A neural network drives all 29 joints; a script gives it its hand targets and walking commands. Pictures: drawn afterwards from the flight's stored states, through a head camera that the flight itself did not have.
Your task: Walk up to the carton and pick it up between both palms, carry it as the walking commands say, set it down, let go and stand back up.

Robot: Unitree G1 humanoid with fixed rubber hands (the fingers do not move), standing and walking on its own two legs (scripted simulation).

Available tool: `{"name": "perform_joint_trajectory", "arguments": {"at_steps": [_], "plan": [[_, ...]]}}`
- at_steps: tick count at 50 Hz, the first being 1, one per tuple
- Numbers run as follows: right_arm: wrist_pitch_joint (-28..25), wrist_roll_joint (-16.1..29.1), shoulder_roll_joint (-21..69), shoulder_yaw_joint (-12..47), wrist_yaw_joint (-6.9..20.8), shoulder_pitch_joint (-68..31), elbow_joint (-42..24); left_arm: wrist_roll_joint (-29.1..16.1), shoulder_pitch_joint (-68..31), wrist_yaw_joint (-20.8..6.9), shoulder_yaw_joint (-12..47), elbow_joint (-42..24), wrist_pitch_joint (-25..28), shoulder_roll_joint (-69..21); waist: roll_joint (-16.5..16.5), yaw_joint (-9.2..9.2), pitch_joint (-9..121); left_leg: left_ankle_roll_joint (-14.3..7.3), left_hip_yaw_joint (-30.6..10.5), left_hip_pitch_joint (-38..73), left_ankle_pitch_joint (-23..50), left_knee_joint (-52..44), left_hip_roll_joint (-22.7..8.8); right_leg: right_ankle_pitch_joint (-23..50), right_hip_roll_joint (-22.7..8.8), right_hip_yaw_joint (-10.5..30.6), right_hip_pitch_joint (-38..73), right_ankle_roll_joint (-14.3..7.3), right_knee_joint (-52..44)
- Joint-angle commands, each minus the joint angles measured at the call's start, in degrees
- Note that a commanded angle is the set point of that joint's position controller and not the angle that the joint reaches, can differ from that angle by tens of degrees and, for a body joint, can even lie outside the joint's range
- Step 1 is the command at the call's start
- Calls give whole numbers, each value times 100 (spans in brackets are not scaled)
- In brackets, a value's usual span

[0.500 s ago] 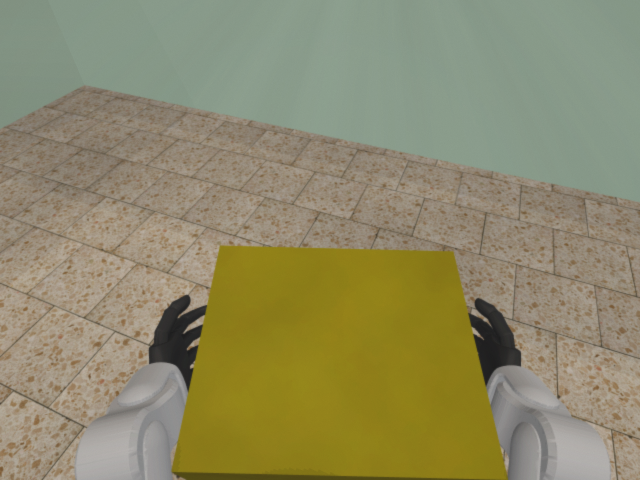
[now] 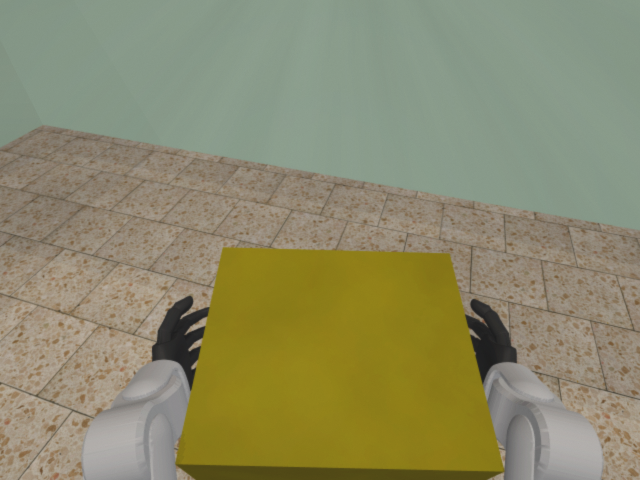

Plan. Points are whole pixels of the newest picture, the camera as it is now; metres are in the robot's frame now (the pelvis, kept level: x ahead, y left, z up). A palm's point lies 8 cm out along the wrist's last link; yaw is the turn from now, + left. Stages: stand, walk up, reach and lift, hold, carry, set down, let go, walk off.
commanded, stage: carry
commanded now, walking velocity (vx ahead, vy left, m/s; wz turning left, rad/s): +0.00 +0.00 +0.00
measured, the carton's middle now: (330, 390) +0.24 +0.00 +0.03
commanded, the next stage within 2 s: hold in 1.62 s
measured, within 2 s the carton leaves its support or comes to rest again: neither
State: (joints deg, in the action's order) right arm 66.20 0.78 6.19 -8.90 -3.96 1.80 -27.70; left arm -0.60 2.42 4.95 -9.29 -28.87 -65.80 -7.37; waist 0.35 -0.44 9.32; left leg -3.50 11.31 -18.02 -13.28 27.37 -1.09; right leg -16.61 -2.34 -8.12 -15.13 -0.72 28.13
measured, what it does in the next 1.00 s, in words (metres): stands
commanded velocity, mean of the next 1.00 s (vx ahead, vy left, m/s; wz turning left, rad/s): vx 0.00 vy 0.00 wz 0.00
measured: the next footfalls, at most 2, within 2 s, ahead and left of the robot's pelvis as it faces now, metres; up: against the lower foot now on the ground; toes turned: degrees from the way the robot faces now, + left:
none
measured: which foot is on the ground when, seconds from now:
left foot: down 0.00-1.00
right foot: down 0.00-1.00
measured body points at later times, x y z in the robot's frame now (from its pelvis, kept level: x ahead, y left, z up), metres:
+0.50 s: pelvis +0.02 +0.00 -0.01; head +0.00 +0.00 +0.44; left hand +0.27 +0.17 +0.08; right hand +0.27 -0.17 +0.08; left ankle +0.01 +0.08 -0.74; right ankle -0.02 -0.10 -0.74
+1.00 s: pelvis +0.00 +0.01 +0.00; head -0.02 +0.01 +0.45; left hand +0.25 +0.18 +0.08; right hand +0.25 -0.16 +0.08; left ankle +0.01 +0.08 -0.74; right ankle -0.02 -0.10 -0.74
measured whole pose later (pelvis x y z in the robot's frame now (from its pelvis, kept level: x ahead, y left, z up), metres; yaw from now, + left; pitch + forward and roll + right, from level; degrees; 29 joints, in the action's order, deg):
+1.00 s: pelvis +0.00 +0.01 +0.00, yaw +1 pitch +3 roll -1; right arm 66.0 0.9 6.5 -9.7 -4.2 0.6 -26.0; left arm -0.3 1.2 5.2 -9.6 -27.6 -66.0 -7.3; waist -0.2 -0.5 8.5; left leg -4.1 10.4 -19.0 -15.1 30.2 -0.9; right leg -17.9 -3.1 -9.0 -15.1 0.1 29.8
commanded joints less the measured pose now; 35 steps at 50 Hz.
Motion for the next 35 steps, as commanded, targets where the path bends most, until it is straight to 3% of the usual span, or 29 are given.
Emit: {"name": "perform_joint_trajectory", "arguments": {"at_steps": [1, 13, 35], "plan": [[64, 942, 3575, 4001, 418, -2023, -349, -1081, -2009, -556, 4019, -306, -129, -3534, -176, 24, 745, 90, -703, 669, 1929, 19, -752, 2325, -781, 544, 204, -12, -213], [-2, 1031, 3830, 4073, 431, -2265, -463, -1182, -2285, -624, 4102, -439, -76, -3768, -111, 28, 934, 38, -791, 708, 2390, 327, -760, 2582, -734, 524, 360, -37, 129], [-63, 1051, 3723, 3975, 477, -2378, -379, -1074, -2321, -563, 4027, -327, -42, -3713, -7, 2, 609, 2, -933, 513, 1383, -84, -788, 1004, -626, 473, 44, -37, -193]]}}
